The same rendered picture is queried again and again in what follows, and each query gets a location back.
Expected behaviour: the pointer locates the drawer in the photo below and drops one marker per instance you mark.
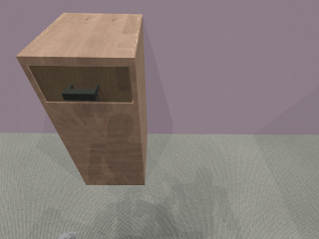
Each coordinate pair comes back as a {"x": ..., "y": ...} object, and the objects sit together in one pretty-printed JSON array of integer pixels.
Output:
[{"x": 115, "y": 83}]

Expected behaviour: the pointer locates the cabinet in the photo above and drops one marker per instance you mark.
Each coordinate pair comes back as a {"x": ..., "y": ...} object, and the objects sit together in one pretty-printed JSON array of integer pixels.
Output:
[{"x": 106, "y": 140}]

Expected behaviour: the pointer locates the handle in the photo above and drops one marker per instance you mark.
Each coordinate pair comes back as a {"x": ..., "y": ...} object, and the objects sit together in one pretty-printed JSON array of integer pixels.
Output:
[{"x": 71, "y": 94}]

